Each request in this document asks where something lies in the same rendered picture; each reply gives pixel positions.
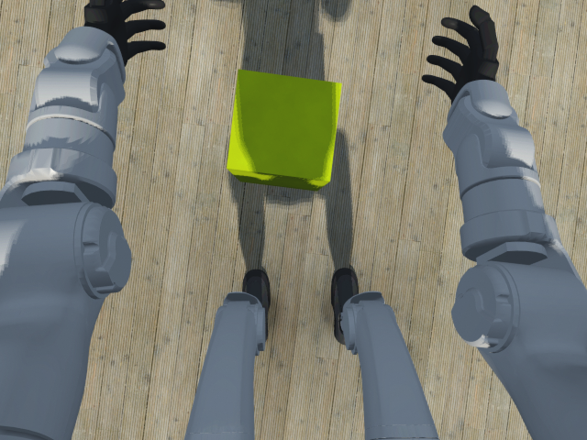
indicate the carton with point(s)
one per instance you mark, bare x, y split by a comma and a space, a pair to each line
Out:
283, 130

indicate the right robot foot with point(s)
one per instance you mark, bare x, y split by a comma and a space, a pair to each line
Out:
344, 285

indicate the left robot upper arm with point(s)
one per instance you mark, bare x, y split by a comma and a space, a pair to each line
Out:
58, 263

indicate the robot left hand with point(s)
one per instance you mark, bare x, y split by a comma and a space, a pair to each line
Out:
110, 16

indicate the right robot forearm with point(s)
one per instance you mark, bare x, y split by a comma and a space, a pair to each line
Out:
503, 210

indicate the right robot upper arm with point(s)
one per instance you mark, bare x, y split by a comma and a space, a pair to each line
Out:
530, 325

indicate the left robot foot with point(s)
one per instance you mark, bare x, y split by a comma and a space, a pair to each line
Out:
256, 283

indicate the robot foot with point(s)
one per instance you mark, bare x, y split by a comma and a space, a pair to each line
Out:
256, 283
344, 285

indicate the left robot forearm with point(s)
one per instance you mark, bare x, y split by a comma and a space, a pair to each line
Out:
71, 130

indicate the robot right hand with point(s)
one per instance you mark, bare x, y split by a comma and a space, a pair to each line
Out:
479, 59

